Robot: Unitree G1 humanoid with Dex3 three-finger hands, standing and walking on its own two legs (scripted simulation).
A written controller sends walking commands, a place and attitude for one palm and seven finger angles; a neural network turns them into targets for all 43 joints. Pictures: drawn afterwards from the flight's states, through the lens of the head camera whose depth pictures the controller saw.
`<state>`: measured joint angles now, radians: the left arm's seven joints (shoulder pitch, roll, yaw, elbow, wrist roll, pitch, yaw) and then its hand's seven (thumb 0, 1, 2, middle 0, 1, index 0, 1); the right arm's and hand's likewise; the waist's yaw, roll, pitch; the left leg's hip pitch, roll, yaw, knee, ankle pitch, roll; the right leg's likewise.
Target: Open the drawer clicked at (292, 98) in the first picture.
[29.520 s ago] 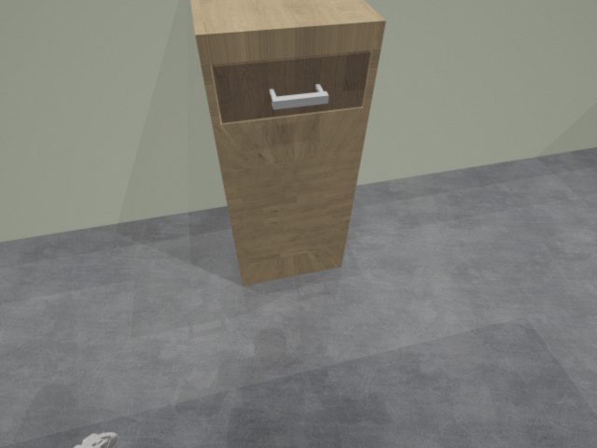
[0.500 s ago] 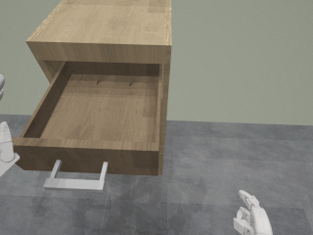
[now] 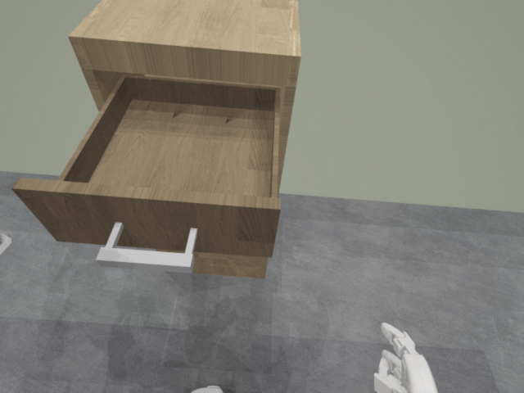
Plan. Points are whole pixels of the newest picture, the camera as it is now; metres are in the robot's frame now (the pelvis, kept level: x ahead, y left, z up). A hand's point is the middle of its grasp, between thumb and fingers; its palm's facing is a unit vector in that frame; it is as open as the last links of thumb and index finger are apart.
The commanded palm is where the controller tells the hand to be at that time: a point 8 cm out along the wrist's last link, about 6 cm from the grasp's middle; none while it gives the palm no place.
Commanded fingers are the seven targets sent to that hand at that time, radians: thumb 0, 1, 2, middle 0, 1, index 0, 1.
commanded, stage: step back with the hand held close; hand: left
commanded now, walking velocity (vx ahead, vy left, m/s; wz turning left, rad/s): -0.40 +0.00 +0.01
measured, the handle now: (151, 246) +0.30 +0.19 +0.05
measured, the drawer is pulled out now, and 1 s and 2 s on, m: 0.29 0.29 0.29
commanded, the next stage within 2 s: stop stepping back and stand still in 0.28 s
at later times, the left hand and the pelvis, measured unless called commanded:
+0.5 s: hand out of the picture +0.08 +0.22 +0.24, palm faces +0.36 -0.78 -0.51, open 7.5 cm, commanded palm +0.01 +0.27 +0.24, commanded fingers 0.00 0.90 0.90 -0.20 -0.30 -0.20 -0.30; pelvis -0.12 -0.01 +0.01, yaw -1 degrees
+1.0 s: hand out of the picture +0.00 +0.22 +0.24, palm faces +0.46 -0.77 -0.43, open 7.5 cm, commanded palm -0.06 +0.26 +0.24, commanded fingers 0.00 0.90 0.90 -0.20 -0.30 -0.20 -0.30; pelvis -0.19 -0.02 +0.01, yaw +2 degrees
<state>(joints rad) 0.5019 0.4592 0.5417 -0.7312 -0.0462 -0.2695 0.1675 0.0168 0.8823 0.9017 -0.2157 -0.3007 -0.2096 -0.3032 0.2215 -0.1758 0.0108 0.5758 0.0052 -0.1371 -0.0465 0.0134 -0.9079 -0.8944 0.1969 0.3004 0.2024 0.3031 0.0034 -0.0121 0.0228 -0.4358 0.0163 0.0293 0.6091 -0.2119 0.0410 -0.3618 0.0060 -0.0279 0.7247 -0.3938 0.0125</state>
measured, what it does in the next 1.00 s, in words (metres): walks backwards: right foot, then right foot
